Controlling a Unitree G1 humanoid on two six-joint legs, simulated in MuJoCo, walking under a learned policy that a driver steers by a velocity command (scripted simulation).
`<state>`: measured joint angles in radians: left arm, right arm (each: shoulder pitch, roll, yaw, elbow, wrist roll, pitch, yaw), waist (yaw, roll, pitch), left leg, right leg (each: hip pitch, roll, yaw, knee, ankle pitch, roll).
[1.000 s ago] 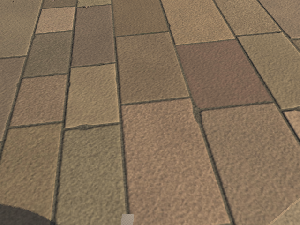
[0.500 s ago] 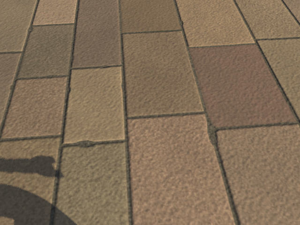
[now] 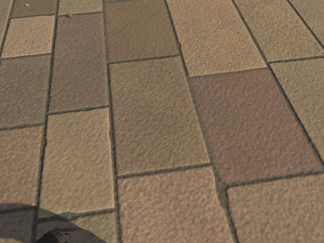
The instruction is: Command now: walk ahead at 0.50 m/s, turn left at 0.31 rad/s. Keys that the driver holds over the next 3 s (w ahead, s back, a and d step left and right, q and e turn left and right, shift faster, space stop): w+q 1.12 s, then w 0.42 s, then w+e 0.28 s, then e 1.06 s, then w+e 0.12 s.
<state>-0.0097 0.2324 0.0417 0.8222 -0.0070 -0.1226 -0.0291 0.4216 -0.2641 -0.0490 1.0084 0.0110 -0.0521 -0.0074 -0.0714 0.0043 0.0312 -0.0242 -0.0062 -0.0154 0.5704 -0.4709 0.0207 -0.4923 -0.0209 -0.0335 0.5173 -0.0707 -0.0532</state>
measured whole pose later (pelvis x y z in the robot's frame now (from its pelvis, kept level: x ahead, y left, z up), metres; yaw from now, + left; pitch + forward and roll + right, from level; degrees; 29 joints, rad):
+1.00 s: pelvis +0.54 +0.14 +0.00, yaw +34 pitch +3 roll +0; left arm -0.01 0.27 0.05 0.72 0.00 -0.13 -0.03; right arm 0.39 -0.28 -0.09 0.78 0.02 -0.04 -0.02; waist -0.09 -0.04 0.00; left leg -0.05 -0.10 -0.22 0.47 -0.44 0.06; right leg -0.47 0.01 0.05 0.44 -0.02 0.00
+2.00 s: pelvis +0.92 +0.48 +0.00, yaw +33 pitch +2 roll +2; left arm 0.08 0.26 0.05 0.73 0.00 -0.05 -0.07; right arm 0.30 -0.27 -0.07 0.83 0.01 -0.05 -0.03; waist -0.06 -0.03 0.03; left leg 0.04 0.01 0.23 0.35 -0.41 -0.01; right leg -0.58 -0.03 -0.04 0.59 -0.03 -0.05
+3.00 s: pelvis +1.02 +0.54 +0.01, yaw -3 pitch +2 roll +1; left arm 0.23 0.29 0.08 0.60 -0.01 0.02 -0.01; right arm 0.16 -0.32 -0.09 0.72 0.00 0.00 -0.01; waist 0.00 0.04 0.02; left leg -0.47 0.06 0.01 1.00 -0.48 -0.03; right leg -0.30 0.03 0.02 0.55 -0.29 -0.05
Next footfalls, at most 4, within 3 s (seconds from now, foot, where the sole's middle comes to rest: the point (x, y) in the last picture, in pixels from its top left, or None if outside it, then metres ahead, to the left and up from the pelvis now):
0.50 left None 0.40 0.18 -0.76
1.02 right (131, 176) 0.75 0.13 -0.76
1.52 left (47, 178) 0.77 0.50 -0.76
2.02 right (58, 115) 1.13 0.50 -0.76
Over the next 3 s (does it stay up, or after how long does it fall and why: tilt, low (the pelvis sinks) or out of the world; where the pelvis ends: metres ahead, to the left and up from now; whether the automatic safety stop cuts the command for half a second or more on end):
stays up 1.02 0.54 0.01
